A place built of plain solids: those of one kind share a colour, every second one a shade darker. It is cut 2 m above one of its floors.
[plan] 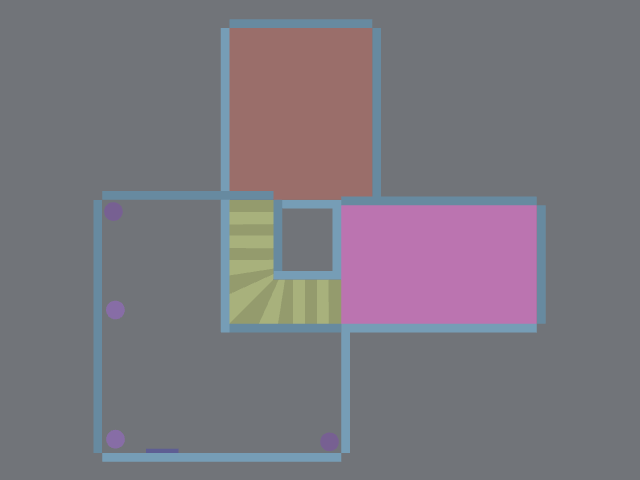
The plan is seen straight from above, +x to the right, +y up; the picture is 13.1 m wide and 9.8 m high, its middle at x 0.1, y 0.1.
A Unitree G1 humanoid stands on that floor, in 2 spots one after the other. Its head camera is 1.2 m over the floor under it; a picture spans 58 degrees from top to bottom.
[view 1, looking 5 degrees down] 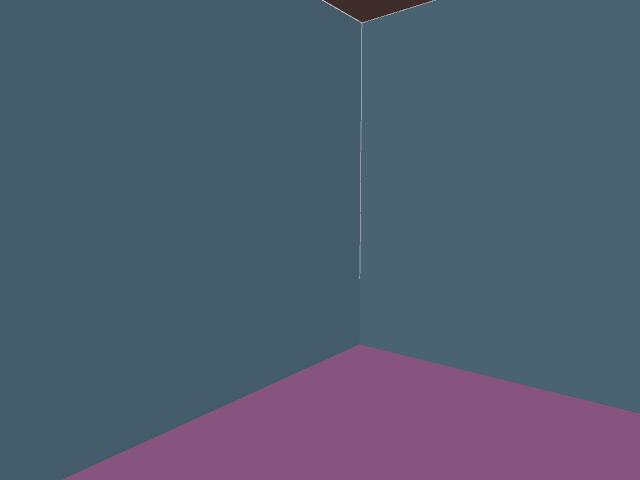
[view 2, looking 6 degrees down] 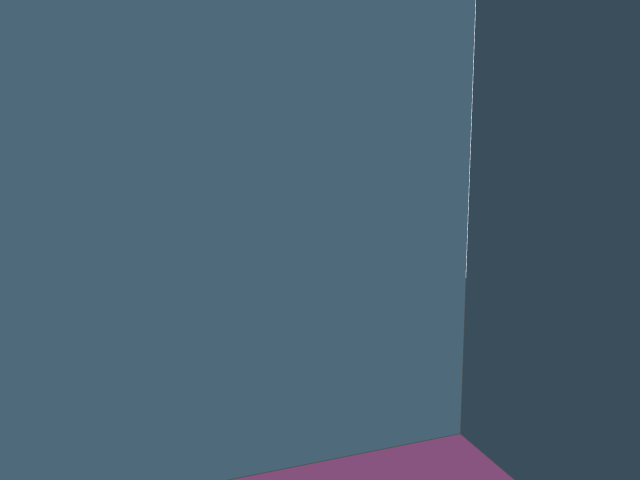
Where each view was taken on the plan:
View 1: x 1.53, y -1.19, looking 39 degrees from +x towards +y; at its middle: wall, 3.19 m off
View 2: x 2.78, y -0.30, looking -18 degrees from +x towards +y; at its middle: wall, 1.85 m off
